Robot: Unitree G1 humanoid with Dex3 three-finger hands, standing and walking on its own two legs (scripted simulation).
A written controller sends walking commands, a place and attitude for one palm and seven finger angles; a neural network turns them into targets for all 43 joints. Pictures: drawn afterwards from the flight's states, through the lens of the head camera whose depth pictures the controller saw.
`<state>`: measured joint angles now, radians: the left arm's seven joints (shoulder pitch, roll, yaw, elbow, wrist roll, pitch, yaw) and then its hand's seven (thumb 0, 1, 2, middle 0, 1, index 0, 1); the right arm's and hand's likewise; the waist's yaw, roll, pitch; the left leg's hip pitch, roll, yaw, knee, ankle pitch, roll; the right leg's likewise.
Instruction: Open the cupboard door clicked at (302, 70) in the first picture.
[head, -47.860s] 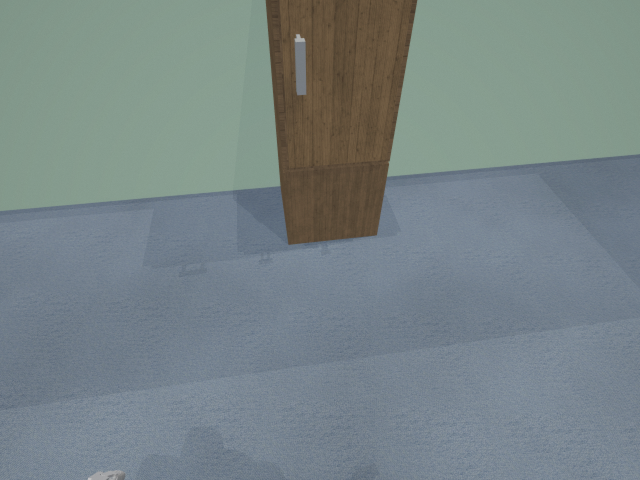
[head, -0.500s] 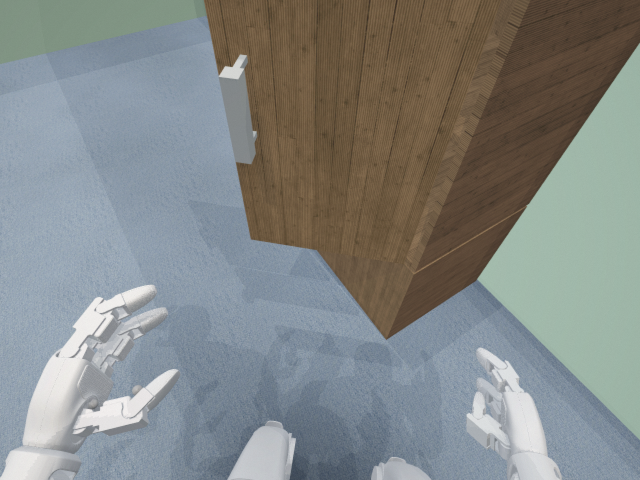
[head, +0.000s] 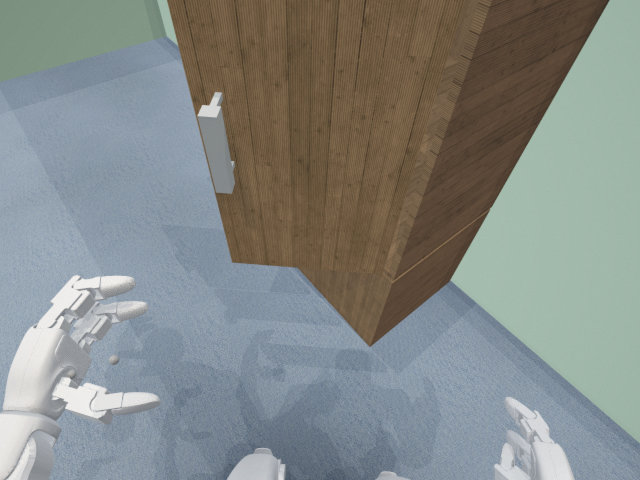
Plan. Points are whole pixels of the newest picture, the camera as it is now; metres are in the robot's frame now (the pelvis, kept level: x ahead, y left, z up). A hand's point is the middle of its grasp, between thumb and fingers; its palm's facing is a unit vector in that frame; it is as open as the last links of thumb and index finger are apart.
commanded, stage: raise the hand with hooked fingers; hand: left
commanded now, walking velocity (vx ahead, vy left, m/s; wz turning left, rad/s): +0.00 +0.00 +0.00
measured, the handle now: (221, 144) +0.57 +0.19 +0.09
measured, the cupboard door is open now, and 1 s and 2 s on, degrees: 47 47 47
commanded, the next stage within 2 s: move the hooked fingers beside the handle in 0.98 s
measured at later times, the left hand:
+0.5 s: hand (75, 291) +0.29 +0.29 +0.10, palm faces +0.03 -1.00 -0.04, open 14.0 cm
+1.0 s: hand (91, 281) +0.30 +0.27 +0.11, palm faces +0.02 -1.00 -0.03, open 14.0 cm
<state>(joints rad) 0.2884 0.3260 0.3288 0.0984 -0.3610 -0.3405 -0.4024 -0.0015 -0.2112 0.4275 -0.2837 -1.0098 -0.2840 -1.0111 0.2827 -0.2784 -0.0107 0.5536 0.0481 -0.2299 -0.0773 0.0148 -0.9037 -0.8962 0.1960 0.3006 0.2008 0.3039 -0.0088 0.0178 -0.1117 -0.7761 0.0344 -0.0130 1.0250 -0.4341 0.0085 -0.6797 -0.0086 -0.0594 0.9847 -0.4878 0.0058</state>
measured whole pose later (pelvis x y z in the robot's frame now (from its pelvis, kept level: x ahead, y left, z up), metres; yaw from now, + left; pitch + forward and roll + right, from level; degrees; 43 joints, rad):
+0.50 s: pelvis +0.00 +0.01 +0.02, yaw +0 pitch +8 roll -3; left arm -0.03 0.44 0.43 0.37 -0.36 -0.20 -0.51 -0.01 -0.50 0.30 -0.30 -1.20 -0.30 -1.20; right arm 0.29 -0.27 0.05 0.55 0.05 -0.20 -0.09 0.01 -0.90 -0.90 0.20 0.30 0.21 0.30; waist 0.01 0.02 -0.08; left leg -0.67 0.03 -0.01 0.91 -0.39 0.02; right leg -0.56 -0.01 -0.06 0.86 -0.43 0.01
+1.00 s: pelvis +0.01 +0.00 +0.02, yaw +0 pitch +8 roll -2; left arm -0.04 0.42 0.44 0.40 -0.36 -0.22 -0.51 -0.01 -0.50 0.30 -0.30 -1.20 -0.30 -1.20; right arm 0.30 -0.27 0.04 0.55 0.05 -0.17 -0.09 0.01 -0.90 -0.90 0.20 0.30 0.20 0.30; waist 0.00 0.03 -0.09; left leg -0.64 0.04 0.00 0.88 -0.39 0.01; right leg -0.55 0.00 -0.05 0.84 -0.43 0.01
